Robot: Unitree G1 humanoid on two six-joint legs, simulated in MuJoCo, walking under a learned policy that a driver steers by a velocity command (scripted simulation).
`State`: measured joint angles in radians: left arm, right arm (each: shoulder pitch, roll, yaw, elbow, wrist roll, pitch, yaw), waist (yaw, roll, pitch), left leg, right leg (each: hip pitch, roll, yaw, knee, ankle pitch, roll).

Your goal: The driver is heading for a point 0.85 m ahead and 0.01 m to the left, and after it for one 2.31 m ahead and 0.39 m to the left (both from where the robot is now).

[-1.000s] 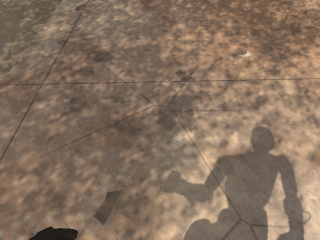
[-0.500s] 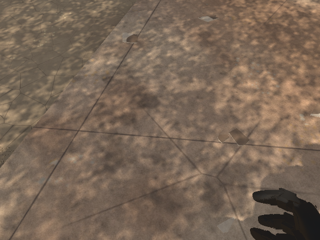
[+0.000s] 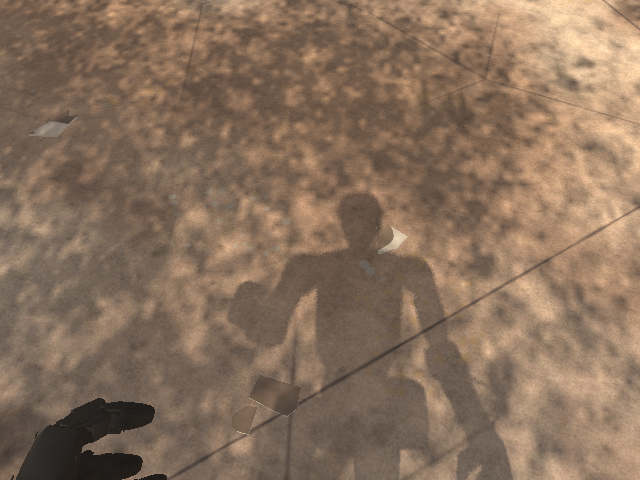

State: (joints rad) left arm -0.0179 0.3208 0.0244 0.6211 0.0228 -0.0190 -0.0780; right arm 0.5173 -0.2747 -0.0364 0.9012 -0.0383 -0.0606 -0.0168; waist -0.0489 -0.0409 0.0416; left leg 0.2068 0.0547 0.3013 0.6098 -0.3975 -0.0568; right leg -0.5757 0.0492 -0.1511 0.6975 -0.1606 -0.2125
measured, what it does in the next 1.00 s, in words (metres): walks ahead: left foot, then right foot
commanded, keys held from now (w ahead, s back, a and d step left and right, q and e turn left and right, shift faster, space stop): w+e+shift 0.22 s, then w+shift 0.24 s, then w+q+shift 0.20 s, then q+shift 0.34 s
